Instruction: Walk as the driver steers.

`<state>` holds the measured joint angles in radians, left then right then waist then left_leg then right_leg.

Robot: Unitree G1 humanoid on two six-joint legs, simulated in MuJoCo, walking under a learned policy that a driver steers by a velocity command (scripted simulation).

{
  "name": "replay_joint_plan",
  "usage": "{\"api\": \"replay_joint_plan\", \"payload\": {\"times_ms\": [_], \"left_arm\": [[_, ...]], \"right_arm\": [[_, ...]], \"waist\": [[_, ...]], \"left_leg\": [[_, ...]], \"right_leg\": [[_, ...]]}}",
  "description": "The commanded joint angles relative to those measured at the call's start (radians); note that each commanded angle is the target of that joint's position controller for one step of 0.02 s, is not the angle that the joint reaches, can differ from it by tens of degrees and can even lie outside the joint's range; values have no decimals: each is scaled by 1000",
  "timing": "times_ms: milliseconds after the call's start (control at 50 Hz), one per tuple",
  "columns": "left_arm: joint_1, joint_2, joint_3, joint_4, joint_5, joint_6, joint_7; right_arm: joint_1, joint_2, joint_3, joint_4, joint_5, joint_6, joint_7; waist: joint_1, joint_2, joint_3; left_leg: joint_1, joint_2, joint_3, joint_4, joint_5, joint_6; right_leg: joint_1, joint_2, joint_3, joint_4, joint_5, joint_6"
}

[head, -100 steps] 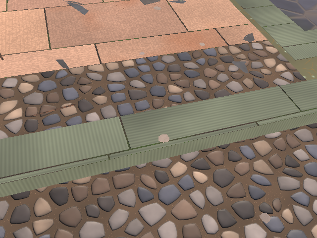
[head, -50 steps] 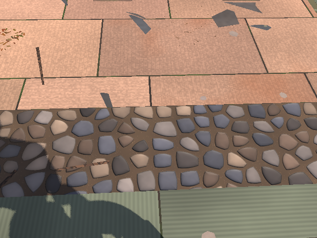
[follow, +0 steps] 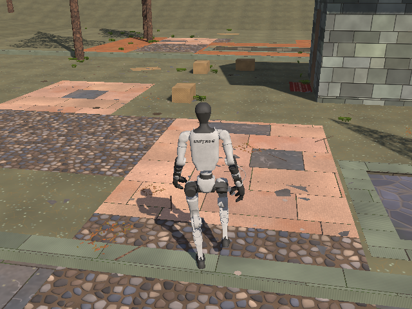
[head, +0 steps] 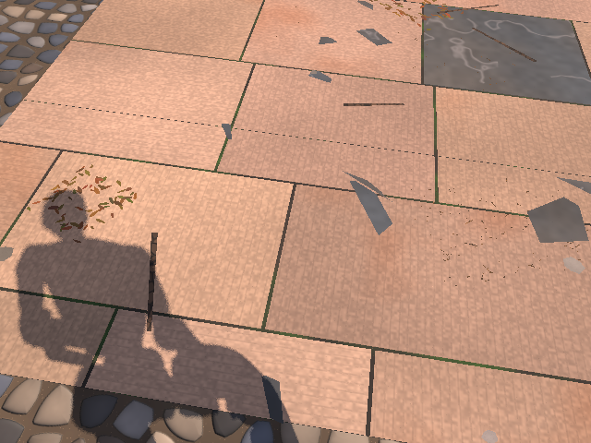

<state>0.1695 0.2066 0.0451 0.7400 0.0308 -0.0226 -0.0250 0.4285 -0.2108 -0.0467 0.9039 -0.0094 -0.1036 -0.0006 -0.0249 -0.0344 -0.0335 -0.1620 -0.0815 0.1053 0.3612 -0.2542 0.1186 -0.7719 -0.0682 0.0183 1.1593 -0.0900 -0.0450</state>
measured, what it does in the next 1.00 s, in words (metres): walks ahead: right foot, then left foot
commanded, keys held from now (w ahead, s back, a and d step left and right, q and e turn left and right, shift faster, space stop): w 0.70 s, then w+e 0.06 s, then e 0.24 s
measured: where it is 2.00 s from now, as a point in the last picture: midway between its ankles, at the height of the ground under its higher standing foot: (282, 422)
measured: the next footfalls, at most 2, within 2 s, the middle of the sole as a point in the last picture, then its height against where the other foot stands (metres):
right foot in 0.28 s outside the picture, level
left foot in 0.80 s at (247, 398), level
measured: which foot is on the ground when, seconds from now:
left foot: down 0.00-0.28, up 0.30-0.78, down 0.80-1.00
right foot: up 0.00-0.26, down 0.28-0.80, up 0.82-1.00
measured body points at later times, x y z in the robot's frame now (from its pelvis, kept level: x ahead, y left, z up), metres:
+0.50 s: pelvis +0.28 -0.03 +0.00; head +0.29 -0.04 +0.45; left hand +0.31 +0.23 -0.13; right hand +0.37 -0.28 -0.13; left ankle +0.27 +0.11 -0.66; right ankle +0.27 -0.08 -0.74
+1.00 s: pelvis +0.52 +0.02 +0.00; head +0.56 +0.04 +0.45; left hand +0.59 +0.29 -0.15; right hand +0.61 -0.24 -0.12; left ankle +0.58 +0.09 -0.74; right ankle +0.47 -0.10 -0.65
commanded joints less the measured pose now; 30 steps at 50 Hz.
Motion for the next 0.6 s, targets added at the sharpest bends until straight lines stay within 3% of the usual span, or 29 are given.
{"api": "replay_joint_plan", "payload": {"times_ms": [20, 80, 160, 220, 260, 280, 300, 320, 340, 360, 380, 420, 480, 540, 600], "left_arm": [[-45, 29, 4, -43, -4, -2, -10], [-154, 17, -9, -70, -9, 2, -10], [-236, 44, -8, -93, -6, -3, -9], [-175, 60, -2, -77, -7, -15, 1], [3, 96, 16, -15, -4, -25, 19], [160, 119, 29, 31, 7, -37, 29], [316, 205, 54, 62, 32, -43, 42], [301, 246, 64, 67, 28, -38, 35], [215, 196, 56, 58, -15, -33, 25], [133, 145, 42, 48, -22, -34, 22], [97, 103, 31, 47, -17, -41, 19], [102, 67, 17, 74, -18, -60, 24], [176, 98, 21, 115, -27, -84, 23], [228, 111, 21, 138, -27, -84, 19], [270, 118, 19, 154, -26, -84, 14]], "right_arm": [[19, -90, -14, -57, 10, -19, -8], [74, -109, -17, -46, 5, -11, -14], [132, -109, -15, -14, -9, 2, -21], [103, -130, -16, -1, -10, 3, -27], [86, -159, -23, 9, -11, 10, -31], [52, -161, -23, 0, 1, 11, -31], [41, -114, -8, -46, 18, 8, -26], [132, -54, -3, -59, 26, 12, -17], [45, -119, -20, -65, -3, 16, -19], [-21, -116, -19, -85, -2, 9, -11], [-46, -108, -18, -88, -2, 10, -5], [-23, -77, -12, -83, -18, 35, 8], [-66, -59, -10, -97, -31, 57, 26], [-211, -59, -5, -144, -28, 63, 31], [-332, -40, 9, -176, -20, 62, 34]], "waist": [[7, 90, 19], [-33, 108, 48], [-56, 103, 91], [-5, 127, 73], [73, 135, -12], [153, 120, -82], [196, 4, -199], [113, -179, -246], [92, -22, -143], [61, 7, -13], [38, 43, 43], [-8, 9, 59], [-12, -12, 80], [17, -17, 118], [54, -29, 121]], "left_leg": [[87, 194, -146, -184, 538, 13], [198, 225, -157, -211, 551, 18], [347, 274, -157, -176, 659, 38], [343, 281, -119, -59, 1009, 22], [332, 276, -113, 148, 1151, 13], [200, 254, -97, 325, 1008, 5], [-72, 181, -56, 631, 617, -15], [-391, -18, -71, 959, -260, -42], [-452, 46, -197, 995, -182, -24], [-465, 83, -190, 956, -97, -26], [-447, 113, -178, 902, -56, -27], [-372, 145, -163, 832, -25, -52], [-417, 167, -122, 764, 16, -82], [-501, 193, -83, 614, 131, -106], [-454, 173, -43, 404, 232, -111]], "right_leg": [[23, 2, -69, -205, 86, 22], [23, 12, -102, -384, 92, 30], [16, 31, -120, -515, 37, -5], [204, 98, -157, -588, -65, -63], [418, 149, -159, -649, -104, -107], [656, 107, -106, -706, -35, -141], [948, -123, 163, -708, -126, -213], [1088, -361, 633, -813, -69, -347], [965, -307, 597, -871, -129, -317], [820, -275, 446, -912, -124, -287], [733, -226, 348, -947, -56, -248], [631, -149, 211, -991, 35, -193], [617, -120, 130, -1031, 138, -186], [640, -85, 67, -1051, 227, -168], [656, -58, 11, -1041, 323, -138]]}}
Velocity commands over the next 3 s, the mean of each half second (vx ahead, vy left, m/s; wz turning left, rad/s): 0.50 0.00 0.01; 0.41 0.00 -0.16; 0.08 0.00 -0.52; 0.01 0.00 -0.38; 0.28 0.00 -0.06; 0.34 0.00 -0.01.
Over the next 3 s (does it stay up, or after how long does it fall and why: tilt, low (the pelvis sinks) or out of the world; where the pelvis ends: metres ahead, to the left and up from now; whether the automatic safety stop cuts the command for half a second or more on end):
stays up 0.85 -0.15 -0.02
